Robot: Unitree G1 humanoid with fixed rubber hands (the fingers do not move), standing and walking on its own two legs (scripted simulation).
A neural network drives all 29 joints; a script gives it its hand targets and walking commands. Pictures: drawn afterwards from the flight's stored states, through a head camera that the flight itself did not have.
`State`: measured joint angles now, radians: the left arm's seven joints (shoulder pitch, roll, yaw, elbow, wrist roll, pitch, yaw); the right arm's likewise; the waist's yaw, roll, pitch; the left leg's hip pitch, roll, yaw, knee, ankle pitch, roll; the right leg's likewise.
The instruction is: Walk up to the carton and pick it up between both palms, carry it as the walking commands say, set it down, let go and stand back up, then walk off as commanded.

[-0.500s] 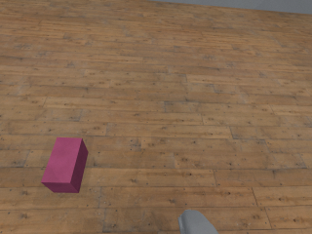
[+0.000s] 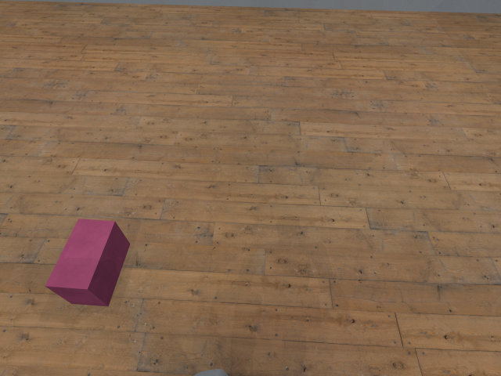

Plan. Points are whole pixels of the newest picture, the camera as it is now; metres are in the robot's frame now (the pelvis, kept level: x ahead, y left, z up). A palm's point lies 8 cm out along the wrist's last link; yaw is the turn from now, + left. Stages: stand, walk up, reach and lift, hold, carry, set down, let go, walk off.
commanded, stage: walk off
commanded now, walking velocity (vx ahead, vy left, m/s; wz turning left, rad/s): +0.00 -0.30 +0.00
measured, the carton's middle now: (93, 262) +0.57 +0.65 -0.67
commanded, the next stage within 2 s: stand in 0.46 s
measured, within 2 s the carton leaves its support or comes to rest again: neither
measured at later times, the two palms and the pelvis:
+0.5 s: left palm out of the picture +0.11 +0.07 -0.12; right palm out of the picture -0.05 -0.47 -0.13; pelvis -0.01 -0.18 +0.00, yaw -1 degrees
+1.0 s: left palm out of the picture -0.01 -0.03 -0.13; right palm out of the picture +0.02 -0.49 -0.13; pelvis -0.01 -0.26 +0.01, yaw -1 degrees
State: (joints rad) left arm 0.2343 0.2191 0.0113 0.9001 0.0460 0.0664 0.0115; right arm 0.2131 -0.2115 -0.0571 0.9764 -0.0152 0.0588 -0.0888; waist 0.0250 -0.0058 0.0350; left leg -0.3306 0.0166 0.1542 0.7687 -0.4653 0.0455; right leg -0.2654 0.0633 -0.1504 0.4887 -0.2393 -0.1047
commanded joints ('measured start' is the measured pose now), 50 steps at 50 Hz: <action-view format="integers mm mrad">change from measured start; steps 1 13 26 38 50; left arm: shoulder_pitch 36 -14 62 69 128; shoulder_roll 124 43 214 105 31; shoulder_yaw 23 47 50 16 14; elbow -11 -70 -39 33 151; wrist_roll -10 -7 -3 -24 -32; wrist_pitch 4 20 -32 -70 -79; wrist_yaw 0 -65 -31 39 23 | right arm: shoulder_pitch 217 169 69 34 54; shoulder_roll -78 -182 -118 -57 -16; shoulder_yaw -9 -46 -44 -8 25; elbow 28 27 -58 -32 90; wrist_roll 4 -21 4 -3 4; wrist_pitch -13 -57 6 -2 -61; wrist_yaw -15 9 23 55 54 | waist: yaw -83 -60 12 -29 -8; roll -64 216 -309 -106 51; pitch -35 2 -71 -18 29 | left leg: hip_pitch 219 191 -254 -2 121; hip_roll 53 297 16 34 104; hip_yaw -42 -110 -213 -129 -193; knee -344 -415 418 -51 -472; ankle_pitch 200 672 -170 -7 258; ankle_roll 12 61 -10 -49 -34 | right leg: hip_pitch -59 -320 62 107 166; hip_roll -236 -61 -370 -347 -185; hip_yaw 271 197 291 342 233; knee -132 548 -220 -235 -216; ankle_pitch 149 -7 177 242 112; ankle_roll -60 232 -20 -55 52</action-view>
